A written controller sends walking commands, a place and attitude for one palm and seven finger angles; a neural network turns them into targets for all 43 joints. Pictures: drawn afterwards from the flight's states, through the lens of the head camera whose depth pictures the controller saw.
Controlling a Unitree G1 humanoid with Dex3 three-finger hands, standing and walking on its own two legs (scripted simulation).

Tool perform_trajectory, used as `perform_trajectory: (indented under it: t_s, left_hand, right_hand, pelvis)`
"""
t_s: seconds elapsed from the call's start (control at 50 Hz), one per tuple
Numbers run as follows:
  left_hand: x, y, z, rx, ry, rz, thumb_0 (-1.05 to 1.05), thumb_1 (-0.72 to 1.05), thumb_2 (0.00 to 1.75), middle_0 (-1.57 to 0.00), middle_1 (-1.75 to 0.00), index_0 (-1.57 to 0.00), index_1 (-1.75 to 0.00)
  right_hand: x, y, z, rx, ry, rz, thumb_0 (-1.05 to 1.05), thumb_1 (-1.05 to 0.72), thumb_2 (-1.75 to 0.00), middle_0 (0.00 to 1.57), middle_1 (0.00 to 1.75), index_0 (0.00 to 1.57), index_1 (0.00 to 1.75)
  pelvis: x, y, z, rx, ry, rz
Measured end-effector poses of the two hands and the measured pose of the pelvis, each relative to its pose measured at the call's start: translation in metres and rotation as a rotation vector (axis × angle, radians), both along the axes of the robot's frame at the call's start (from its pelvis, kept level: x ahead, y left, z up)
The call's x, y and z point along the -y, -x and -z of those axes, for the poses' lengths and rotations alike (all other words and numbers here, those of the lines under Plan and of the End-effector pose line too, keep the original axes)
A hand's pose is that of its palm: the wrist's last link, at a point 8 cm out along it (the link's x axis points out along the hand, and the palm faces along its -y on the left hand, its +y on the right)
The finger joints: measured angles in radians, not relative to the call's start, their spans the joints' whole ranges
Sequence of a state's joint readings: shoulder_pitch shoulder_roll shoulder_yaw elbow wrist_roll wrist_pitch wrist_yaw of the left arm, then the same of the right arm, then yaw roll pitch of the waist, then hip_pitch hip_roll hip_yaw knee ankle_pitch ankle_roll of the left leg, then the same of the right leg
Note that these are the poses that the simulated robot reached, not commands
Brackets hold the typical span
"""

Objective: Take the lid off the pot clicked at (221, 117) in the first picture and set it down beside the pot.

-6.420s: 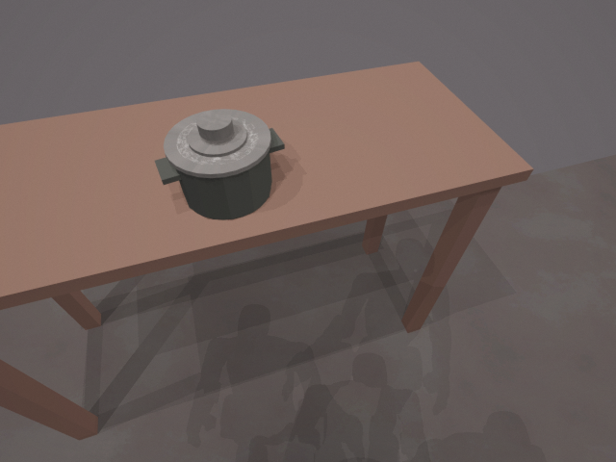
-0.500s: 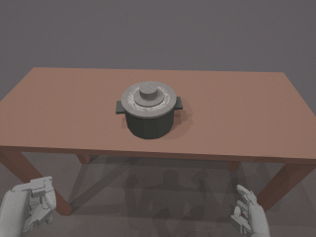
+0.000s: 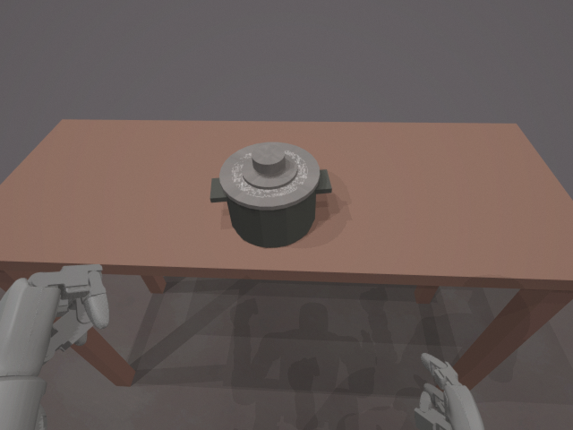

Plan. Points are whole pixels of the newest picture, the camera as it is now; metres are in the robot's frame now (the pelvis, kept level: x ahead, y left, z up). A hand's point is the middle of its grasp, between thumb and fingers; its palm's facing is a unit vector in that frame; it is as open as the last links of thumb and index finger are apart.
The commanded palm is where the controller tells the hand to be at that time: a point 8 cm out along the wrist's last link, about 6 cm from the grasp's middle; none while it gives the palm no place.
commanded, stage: reach forward and open the fingers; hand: left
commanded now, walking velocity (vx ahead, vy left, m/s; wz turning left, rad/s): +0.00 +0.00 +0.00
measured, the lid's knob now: (268, 159) +0.49 +0.10 +0.13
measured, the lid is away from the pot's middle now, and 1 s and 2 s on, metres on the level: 0.00 0.00 0.00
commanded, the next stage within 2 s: move the open hand above the knob in 1.02 s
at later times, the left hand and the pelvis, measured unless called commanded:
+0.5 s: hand (76, 296) +0.20 +0.26 +0.15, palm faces -0.13 -0.02 -0.99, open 4.9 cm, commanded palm +0.18 +0.25 +0.21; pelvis -0.02 -0.01 +0.00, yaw +2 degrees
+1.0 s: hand (92, 241) +0.25 +0.25 +0.19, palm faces -0.04 +0.03 -1.00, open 9.8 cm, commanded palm +0.22 +0.24 +0.26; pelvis -0.05 +0.00 +0.00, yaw +1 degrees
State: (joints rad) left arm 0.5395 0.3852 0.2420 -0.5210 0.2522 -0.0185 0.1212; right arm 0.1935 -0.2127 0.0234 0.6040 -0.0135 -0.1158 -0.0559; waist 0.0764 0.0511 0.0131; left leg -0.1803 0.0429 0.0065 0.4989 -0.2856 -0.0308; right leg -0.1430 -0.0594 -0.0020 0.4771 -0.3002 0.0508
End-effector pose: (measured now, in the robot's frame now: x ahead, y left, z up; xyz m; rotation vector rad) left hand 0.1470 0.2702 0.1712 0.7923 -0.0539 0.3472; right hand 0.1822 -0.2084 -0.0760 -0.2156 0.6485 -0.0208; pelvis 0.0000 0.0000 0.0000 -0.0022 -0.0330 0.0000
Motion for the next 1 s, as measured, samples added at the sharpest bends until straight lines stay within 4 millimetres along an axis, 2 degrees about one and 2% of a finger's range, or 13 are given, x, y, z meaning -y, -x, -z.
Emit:
perform_trajectory:
  t_s: [0.12,0.22,0.28,0.36,0.48,0.58,0.66,0.8,0.9,0.94,1.0]
  left_hand:
    - [0.007,-0.010,-0.011,-0.172,-0.471,-0.014,0.01,0.78,0.96,-1.28,-1.39,-1.27,-1.39]
    - [0.005,-0.018,-0.018,-0.299,-0.659,-0.011,0.01,0.66,1.05,-1.24,-1.25,-1.24,-1.25]
    - [0.005,-0.023,-0.017,-0.366,-0.666,0.009,0.01,0.57,1.10,-1.22,-1.16,-1.21,-1.15]
    - [0.015,-0.030,-0.019,-0.414,-0.665,0.086,0.01,0.45,1.18,-1.18,-1.02,-1.17,-1.02]
    - [0.012,-0.040,-0.034,-0.453,-0.729,0.132,0.00,0.26,1.31,-1.12,-0.81,-1.11,-0.81]
    - [0.018,-0.046,-0.037,-0.448,-0.693,0.174,0.00,0.11,1.40,-1.06,-0.64,-1.06,-0.63]
    - [0.024,-0.051,-0.042,-0.426,-0.742,0.223,0.00,-0.01,1.45,-1.02,-0.49,-1.01,-0.49]
    - [0.012,-0.065,-0.060,-0.362,-0.714,0.160,0.00,-0.20,1.53,-0.94,-0.26,-0.93,-0.25]
    - [0.027,-0.069,-0.057,-0.365,-0.731,0.216,0.00,-0.28,1.56,-0.90,-0.16,-0.90,-0.15]
    - [0.031,-0.073,-0.062,-0.353,-0.771,0.235,0.00,-0.30,1.56,-0.90,-0.13,-0.89,-0.13]
    - [0.026,-0.081,-0.075,-0.329,-0.791,0.205,0.00,-0.32,1.57,-0.89,-0.11,-0.88,-0.11]
  right_hand:
    - [0.009,-0.004,0.013,-0.082,-0.020,-0.016,0.02,-0.90,-0.90,0.20,0.30,0.21,0.30]
    - [0.012,-0.013,0.019,-0.089,-0.058,-0.002,0.02,-0.90,-0.90,0.20,0.30,0.20,0.30]
    - [0.012,-0.019,0.017,-0.063,-0.077,0.004,0.02,-0.90,-0.90,0.20,0.30,0.20,0.30]
    - [0.012,-0.024,0.011,-0.015,-0.082,-0.004,0.02,-0.90,-0.90,0.20,0.30,0.20,0.30]
    - [0.012,-0.023,0.003,0.010,-0.077,-0.019,0.02,-0.90,-0.90,0.20,0.30,0.20,0.30]
    - [0.013,-0.014,0.002,0.017,-0.079,-0.018,0.01,-0.90,-0.90,0.20,0.30,0.20,0.30]
    - [0.014,-0.002,0.005,-0.002,-0.067,-0.014,0.01,-0.90,-0.90,0.20,0.30,0.20,0.30]
    - [0.012,0.020,0.011,-0.038,-0.084,-0.002,0.02,-0.90,-0.90,0.20,0.30,0.20,0.30]
    - [0.010,0.027,0.012,-0.035,-0.089,0.002,0.02,-0.90,-0.90,0.20,0.30,0.20,0.30]
    - [0.009,0.028,0.012,-0.033,-0.083,-0.001,0.02,-0.90,-0.90,0.20,0.30,0.20,0.30]
    - [0.008,0.029,0.012,-0.034,-0.088,0.001,0.02,-0.90,-0.90,0.20,0.30,0.20,0.30]
  pelvis:
    - [0.000,0.009,0.003,-0.036,-0.003,0.008]
    - [0.002,0.011,0.003,-0.043,-0.005,-0.002]
    - [0.004,0.012,0.002,-0.040,-0.007,-0.013]
    - [0.006,0.014,0.001,-0.030,-0.008,-0.024]
    - [0.010,0.021,-0.001,-0.015,-0.006,-0.033]
    - [0.009,0.029,-0.002,-0.010,-0.006,-0.030]
    - [0.007,0.034,-0.002,-0.002,-0.006,-0.027]
    - [0.005,0.043,-0.002,0.006,-0.008,-0.021]
    - [0.001,0.047,-0.002,0.012,-0.012,-0.014]
    - [0.001,0.049,-0.001,0.014,-0.013,-0.014]
    - [0.001,0.051,-0.001,0.014,-0.014,-0.014]
